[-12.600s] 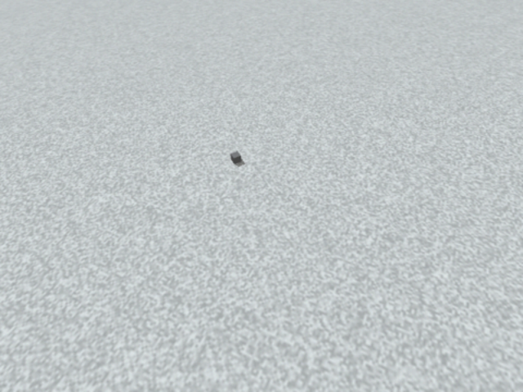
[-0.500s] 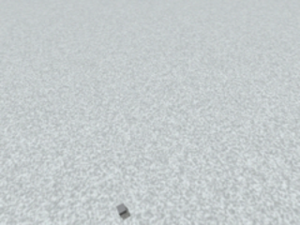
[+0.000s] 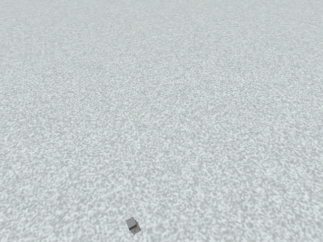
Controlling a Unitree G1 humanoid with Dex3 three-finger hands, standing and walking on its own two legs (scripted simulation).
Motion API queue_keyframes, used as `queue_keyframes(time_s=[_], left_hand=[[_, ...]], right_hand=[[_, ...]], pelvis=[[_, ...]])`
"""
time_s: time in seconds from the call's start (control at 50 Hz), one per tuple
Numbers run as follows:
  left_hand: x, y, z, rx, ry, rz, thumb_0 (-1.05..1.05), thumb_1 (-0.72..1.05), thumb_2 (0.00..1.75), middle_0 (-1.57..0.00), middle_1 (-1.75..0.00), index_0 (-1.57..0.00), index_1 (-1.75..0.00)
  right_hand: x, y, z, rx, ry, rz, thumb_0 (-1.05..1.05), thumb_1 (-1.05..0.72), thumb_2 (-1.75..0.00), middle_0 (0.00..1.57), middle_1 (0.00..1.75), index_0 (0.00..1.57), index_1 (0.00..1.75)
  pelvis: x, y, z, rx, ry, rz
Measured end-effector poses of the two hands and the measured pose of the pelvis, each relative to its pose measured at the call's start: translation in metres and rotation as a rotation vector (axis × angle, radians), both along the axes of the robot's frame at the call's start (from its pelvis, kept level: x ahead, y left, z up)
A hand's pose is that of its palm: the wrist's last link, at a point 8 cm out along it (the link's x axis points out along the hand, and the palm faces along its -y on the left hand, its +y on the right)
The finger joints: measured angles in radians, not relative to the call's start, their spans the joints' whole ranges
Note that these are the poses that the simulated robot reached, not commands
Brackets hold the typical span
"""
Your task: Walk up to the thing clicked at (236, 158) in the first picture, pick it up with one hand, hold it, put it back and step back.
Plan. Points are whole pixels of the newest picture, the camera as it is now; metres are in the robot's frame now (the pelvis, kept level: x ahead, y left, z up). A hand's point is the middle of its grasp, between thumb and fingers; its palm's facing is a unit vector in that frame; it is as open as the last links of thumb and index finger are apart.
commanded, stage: stand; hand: left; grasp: from above
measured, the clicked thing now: (131, 223) +0.38 +0.22 -0.76
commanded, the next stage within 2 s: rise first in 0.28 s
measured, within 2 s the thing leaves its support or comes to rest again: neither
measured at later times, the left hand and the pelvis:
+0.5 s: hand out of the picture +0.11 +0.25 -0.16, palm faces +0.03 -0.94 -0.33, open 7.6 cm; pelvis -0.01 +0.00 -0.01, yaw +0 degrees
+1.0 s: hand out of the picture +0.14 +0.26 -0.23, palm faces -0.13 -0.87 -0.48, open 12.9 cm; pelvis -0.02 +0.00 -0.08, yaw -3 degrees
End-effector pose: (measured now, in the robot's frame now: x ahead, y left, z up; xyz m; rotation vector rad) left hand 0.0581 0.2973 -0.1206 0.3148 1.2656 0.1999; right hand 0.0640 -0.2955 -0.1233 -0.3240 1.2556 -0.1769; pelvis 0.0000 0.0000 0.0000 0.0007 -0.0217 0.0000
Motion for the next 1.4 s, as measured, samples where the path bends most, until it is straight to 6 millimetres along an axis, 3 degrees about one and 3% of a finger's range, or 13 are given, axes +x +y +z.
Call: queue_keyframes(time_s=[0.42, 0.5, 0.6, 0.68, 0.8, 0.92, 1.22, 1.32, 1.4], left_hand=[[0.011, -0.002, 0.001, -0.001, -0.034, 0.004, 0.01, 0.9, 0.9, -0.2, -0.31, -0.21, -0.31], [0.041, -0.007, -0.002, -0.009, -0.118, 0.019, 0.01, 0.8, 0.9, -0.22, -0.38, -0.22, -0.39], [0.084, -0.006, -0.013, -0.003, -0.15, -0.031, 0.01, 0.55, 0.88, -0.24, -0.56, -0.24, -0.57], [0.098, -0.008, -0.018, 0.024, -0.141, -0.076, 0.01, 0.28, 0.85, -0.25, -0.69, -0.26, -0.68], [0.095, -0.008, -0.037, 0.067, -0.091, -0.104, 0.0, -0.1, 0.82, -0.29, -0.77, -0.29, -0.77], [0.087, -0.001, -0.06, 0.114, -0.1, -0.131, 0.0, -0.29, 0.8, -0.33, -0.79, -0.32, -0.8], [0.067, 0.005, -0.098, 0.214, -0.084, -0.229, 0.0, -0.37, 0.78, -0.33, -0.83, -0.32, -0.84], [0.065, 0.007, -0.116, 0.258, -0.089, -0.272, 0.0, -0.37, 0.77, -0.31, -0.85, -0.32, -0.85], [0.074, 0.013, -0.141, 0.319, -0.083, -0.343, 0.0, -0.36, 0.77, -0.3, -0.87, -0.31, -0.86]], right_hand=[[0.011, 0.0, 0.003, -0.003, -0.042, -0.006, 0.01, -0.9, -0.9, 0.2, 0.3, 0.2, 0.3], [0.018, 0.011, 0.002, 0.012, -0.14, -0.017, 0.01, -0.92, -0.9, 0.2, 0.3, 0.2, 0.3], [0.013, 0.025, -0.005, 0.041, -0.176, -0.037, 0.01, -0.94, -0.9, 0.2, 0.3, 0.2, 0.3], [0.006, 0.032, -0.011, 0.063, -0.186, -0.072, 0.01, -0.94, -0.9, 0.2, 0.3, 0.2, 0.3], [0.008, 0.036, -0.023, 0.072, -0.216, -0.074, 0.01, -0.94, -0.9, 0.2, 0.3, 0.2, 0.3], [0.024, 0.035, -0.042, 0.055, -0.267, -0.036, 0.01, -0.94, -0.9, 0.2, 0.3, 0.2, 0.3], [0.074, 0.049, -0.081, 0.068, -0.416, 0.066, 0.01, -0.94, -0.9, 0.2, 0.3, 0.2, 0.3], [0.082, 0.053, -0.101, 0.075, -0.441, 0.089, 0.01, -0.93, -0.9, 0.2, 0.3, 0.2, 0.3], [0.084, 0.052, -0.126, 0.075, -0.447, 0.111, 0.01, -0.92, -0.9, 0.2, 0.3, 0.2, 0.3]], pelvis=[[0.002, 0.0, -0.001, -0.001, 0.01, -0.003], [-0.007, -0.001, -0.006, -0.003, 0.056, -0.004], [-0.014, -0.003, -0.017, -0.003, 0.134, -0.023], [-0.012, -0.002, -0.024, -0.004, 0.166, -0.034], [-0.01, 0.002, -0.041, -0.007, 0.223, -0.044], [-0.012, 0.004, -0.067, -0.012, 0.282, -0.043], [-0.024, 0.004, -0.117, -0.029, 0.396, -0.036], [-0.03, 0.004, -0.138, -0.031, 0.434, -0.034], [-0.038, 0.004, -0.161, -0.03, 0.478, -0.034]])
